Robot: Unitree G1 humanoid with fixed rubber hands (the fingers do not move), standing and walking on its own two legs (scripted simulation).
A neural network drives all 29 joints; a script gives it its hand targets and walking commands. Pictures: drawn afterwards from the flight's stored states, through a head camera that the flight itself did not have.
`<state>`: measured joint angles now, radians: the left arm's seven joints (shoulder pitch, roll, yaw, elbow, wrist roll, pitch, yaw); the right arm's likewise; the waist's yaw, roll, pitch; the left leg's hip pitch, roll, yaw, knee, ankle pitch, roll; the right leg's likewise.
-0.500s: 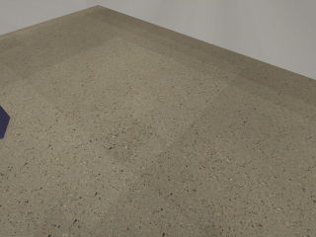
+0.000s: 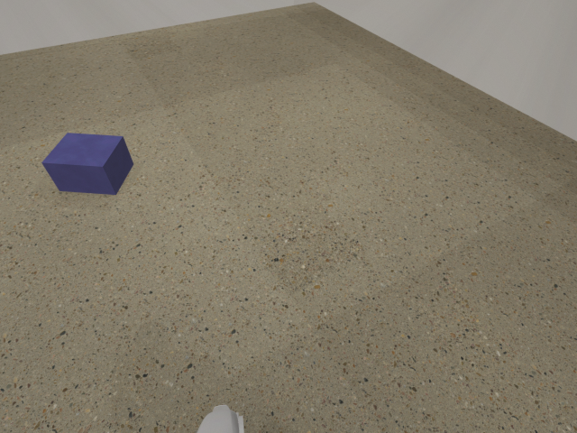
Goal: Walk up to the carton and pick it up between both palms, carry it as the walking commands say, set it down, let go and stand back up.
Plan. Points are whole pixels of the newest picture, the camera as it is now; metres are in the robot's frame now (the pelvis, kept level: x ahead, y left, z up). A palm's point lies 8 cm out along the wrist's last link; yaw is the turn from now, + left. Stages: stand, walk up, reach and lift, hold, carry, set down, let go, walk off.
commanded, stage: walk up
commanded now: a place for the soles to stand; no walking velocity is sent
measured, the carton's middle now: (91, 163) +1.44 +0.98 -0.67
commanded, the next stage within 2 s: none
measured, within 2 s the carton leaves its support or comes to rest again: neither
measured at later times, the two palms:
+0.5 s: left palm (94, 395) +0.22 +0.32 -0.13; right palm (383, 336) +0.33 -0.16 -0.15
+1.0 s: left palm (43, 354) +0.30 +0.45 -0.16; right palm (261, 205) +0.63 +0.07 -0.12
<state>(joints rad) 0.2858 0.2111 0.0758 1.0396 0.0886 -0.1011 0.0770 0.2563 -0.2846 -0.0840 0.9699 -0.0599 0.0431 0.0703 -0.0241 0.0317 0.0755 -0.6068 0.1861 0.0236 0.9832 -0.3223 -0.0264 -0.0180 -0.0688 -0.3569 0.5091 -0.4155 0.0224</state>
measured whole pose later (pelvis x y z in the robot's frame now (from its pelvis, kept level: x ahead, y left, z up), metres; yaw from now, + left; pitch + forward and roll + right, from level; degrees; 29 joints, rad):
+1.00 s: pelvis +0.41 +0.22 -0.02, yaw +36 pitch -2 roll +1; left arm 0.36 0.30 -0.01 0.76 0.04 -0.03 -0.03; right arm 0.28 -0.20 0.00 0.74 -0.02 -0.06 -0.01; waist 0.02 -0.09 0.08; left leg -0.44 0.02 0.10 0.84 -0.36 0.05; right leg -0.50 -0.14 0.00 1.30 -0.47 0.00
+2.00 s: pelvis +0.79 +0.48 -0.03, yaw +36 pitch -4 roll -3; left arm 0.28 0.24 0.02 0.65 0.03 -0.07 0.02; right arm 0.38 -0.30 -0.03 0.77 -0.04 0.00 0.02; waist -0.03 0.06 0.08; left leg -0.44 0.10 0.01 1.29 -0.56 -0.01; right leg -0.43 -0.04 -0.14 0.87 -0.38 -0.03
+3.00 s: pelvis +1.02 +0.72 +0.00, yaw +35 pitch -3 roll -1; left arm 0.29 0.22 -0.02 0.86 0.01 0.00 0.00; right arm 0.16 -0.18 0.05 0.78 0.00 -0.01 -0.01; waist 0.04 -0.03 0.06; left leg -0.35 0.05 0.09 0.72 -0.32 0.02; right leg -0.25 -0.07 -0.07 0.68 -0.38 0.04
